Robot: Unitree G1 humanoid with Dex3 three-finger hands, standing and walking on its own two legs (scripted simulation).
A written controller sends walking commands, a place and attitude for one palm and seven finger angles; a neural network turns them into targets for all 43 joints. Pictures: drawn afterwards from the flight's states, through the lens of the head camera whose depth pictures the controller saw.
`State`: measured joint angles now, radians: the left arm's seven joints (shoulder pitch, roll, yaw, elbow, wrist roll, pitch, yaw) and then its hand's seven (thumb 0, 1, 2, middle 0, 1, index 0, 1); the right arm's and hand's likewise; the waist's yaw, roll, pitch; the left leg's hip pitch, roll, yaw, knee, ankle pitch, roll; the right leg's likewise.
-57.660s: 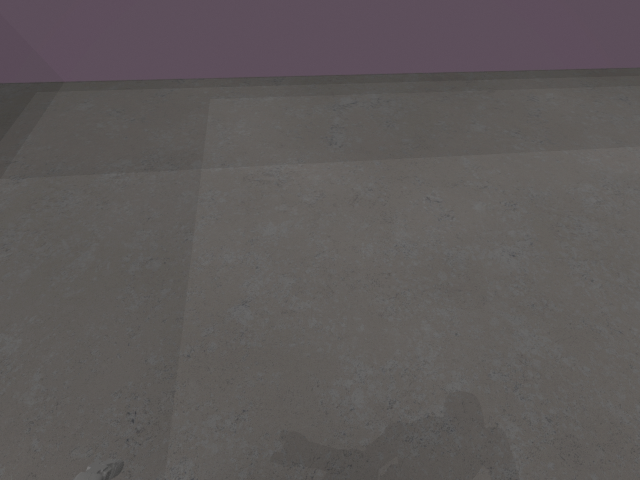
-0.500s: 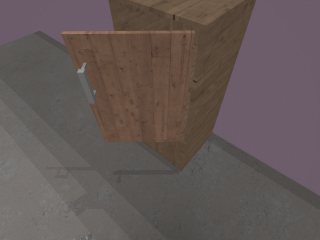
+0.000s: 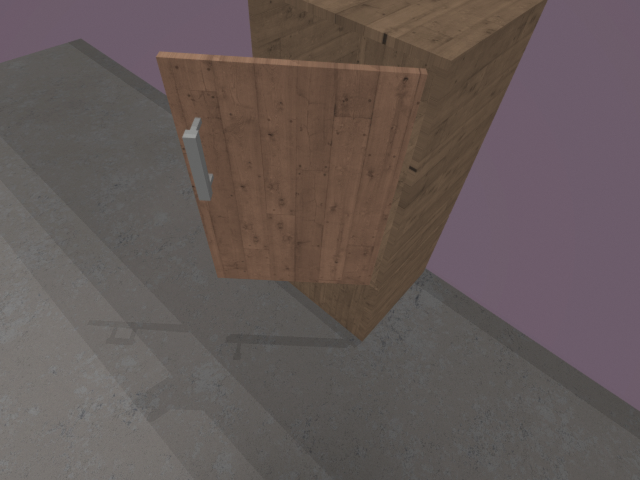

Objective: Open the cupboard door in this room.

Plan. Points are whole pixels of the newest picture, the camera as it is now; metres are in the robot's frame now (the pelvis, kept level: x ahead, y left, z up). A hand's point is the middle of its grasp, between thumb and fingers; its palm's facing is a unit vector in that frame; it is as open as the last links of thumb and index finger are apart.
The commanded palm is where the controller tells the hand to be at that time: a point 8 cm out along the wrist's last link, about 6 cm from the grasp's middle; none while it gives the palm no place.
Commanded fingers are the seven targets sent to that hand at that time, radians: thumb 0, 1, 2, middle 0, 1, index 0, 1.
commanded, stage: come to a stop and stand still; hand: left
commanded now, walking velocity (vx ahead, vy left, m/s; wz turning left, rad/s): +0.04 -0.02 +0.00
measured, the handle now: (201, 160) +0.60 +0.26 +0.02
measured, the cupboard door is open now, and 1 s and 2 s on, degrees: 40 40 40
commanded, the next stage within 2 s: look again from close up in 0.40 s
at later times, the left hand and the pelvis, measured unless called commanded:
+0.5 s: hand out of the picture -0.01 +0.13 -0.18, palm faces +0.03 -0.99 -0.15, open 7.3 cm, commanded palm none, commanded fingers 0.00 0.90 0.90 -0.20 -0.30 -0.20 -0.30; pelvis +0.00 -0.03 +0.00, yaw +0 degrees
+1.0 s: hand out of the picture +0.03 +0.18 -0.18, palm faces +0.00 -0.98 -0.22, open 7.4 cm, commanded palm none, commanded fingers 0.00 0.90 0.90 -0.20 -0.30 -0.20 -0.30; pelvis +0.00 +0.00 +0.00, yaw -1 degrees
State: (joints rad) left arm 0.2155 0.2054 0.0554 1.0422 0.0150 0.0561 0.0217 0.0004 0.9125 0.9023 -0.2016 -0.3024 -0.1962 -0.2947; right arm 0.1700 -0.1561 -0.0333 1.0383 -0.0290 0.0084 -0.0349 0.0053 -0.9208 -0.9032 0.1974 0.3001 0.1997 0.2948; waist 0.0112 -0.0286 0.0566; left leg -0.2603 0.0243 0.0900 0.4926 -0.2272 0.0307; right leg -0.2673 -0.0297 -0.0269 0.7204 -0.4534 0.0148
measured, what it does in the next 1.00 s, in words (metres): steps on the spot: right foot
